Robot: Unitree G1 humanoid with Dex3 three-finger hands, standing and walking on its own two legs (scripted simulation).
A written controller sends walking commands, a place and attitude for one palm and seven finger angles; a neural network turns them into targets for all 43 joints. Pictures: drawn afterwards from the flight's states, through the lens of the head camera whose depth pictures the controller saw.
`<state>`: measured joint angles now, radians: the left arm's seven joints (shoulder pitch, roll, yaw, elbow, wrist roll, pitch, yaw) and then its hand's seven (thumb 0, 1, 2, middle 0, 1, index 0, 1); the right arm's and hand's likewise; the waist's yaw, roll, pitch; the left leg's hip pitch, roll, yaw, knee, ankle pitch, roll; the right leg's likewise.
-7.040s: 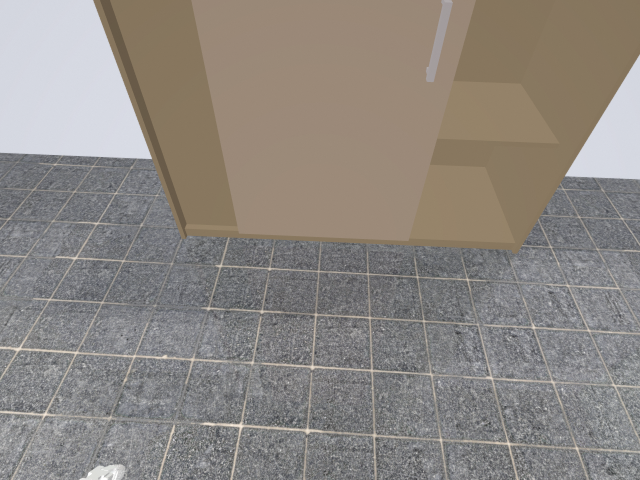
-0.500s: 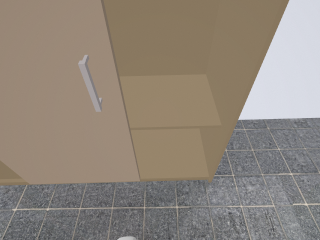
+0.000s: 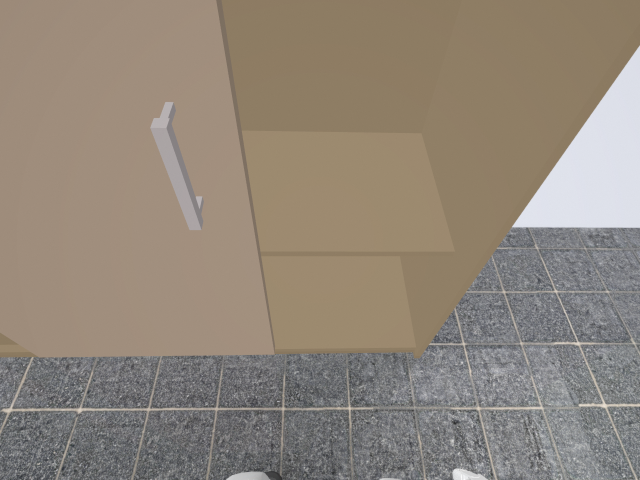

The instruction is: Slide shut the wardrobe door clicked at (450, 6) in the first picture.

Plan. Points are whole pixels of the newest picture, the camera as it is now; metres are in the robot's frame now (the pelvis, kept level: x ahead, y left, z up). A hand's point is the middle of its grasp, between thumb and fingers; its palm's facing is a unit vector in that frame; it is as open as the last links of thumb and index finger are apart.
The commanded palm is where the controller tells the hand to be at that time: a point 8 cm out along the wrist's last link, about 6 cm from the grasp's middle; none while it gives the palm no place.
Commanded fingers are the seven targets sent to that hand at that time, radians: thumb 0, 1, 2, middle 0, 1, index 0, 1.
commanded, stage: come to a stop and stand still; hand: left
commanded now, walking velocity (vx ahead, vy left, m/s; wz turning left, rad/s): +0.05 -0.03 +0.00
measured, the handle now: (183, 172) +0.47 +0.24 +0.08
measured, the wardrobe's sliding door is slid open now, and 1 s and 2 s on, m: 0.45 0.45 0.45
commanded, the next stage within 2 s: look again from close up in 1.78 s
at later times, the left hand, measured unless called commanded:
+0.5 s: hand out of the picture +0.00 +0.14 -0.17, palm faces +0.11 -0.96 -0.24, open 7.3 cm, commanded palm none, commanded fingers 0.00 0.90 0.90 -0.20 -0.30 -0.20 -0.30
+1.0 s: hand out of the picture -0.02 +0.18 -0.18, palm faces +0.03 -0.98 -0.22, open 7.4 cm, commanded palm none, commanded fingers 0.00 0.90 0.90 -0.20 -0.30 -0.20 -0.30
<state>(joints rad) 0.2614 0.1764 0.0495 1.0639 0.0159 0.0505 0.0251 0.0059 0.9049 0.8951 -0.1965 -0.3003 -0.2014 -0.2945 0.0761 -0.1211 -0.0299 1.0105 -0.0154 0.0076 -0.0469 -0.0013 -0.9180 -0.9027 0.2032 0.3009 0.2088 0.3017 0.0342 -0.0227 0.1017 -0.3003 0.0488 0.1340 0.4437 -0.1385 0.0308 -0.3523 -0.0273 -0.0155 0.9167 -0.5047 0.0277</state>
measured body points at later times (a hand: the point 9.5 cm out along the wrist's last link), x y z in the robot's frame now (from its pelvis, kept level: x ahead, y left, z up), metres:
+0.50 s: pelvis -0.02 -0.04 +0.00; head +0.01 -0.06 +0.45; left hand -0.01 +0.19 -0.15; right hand -0.02 -0.28 -0.16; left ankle -0.04 +0.09 -0.74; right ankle -0.02 -0.15 -0.74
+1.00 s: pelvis -0.02 +0.00 +0.00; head -0.01 -0.01 +0.44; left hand -0.02 +0.23 -0.16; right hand +0.02 -0.23 -0.16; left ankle -0.04 +0.09 -0.74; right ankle -0.02 -0.15 -0.74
